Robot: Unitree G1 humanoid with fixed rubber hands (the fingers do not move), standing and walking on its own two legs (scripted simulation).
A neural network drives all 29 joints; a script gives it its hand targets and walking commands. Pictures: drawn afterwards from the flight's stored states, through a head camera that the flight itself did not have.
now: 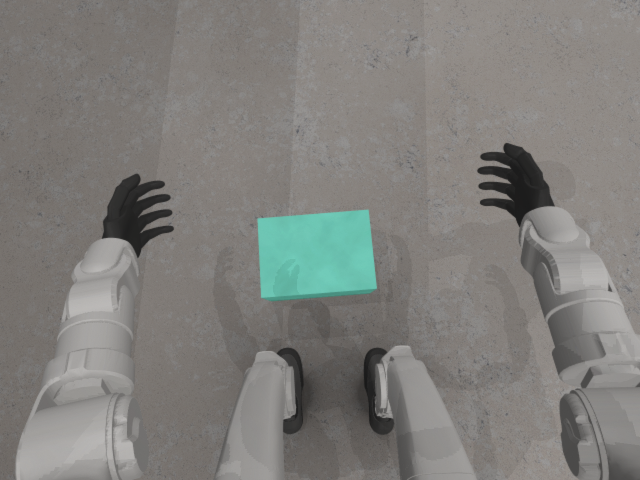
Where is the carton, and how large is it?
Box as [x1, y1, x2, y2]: [257, 210, 376, 300]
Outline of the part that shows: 368,210 257,218 261,297 269,300 282,300 369,293 375,289 376,284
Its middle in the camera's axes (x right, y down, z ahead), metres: -0.01 +0.03 +0.97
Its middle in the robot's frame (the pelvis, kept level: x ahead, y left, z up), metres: +0.45 +0.03 -0.59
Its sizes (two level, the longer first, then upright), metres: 0.265 0.188 0.160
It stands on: the floor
